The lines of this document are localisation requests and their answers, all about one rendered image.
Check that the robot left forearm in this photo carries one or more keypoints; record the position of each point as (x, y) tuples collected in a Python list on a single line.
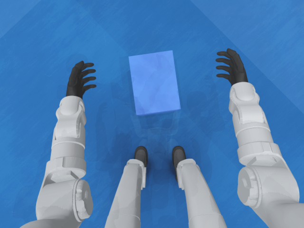
[(68, 144)]

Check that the robot left hand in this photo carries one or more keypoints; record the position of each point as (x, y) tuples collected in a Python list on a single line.
[(75, 86)]

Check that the robot right shin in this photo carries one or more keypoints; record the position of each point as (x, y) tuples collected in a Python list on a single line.
[(186, 161)]

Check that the right robot upper arm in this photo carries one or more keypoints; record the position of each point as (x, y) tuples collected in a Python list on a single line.
[(272, 194)]

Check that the robot right hand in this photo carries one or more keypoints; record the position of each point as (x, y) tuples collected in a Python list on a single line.
[(237, 72)]

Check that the robot left foot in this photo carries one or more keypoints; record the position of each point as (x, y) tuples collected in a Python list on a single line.
[(141, 154)]

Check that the carton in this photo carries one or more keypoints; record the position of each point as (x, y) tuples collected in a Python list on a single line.
[(154, 83)]

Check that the left robot upper arm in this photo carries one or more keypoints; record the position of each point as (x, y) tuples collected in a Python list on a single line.
[(63, 205)]

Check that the robot right forearm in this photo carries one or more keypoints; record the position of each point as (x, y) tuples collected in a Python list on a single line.
[(256, 146)]

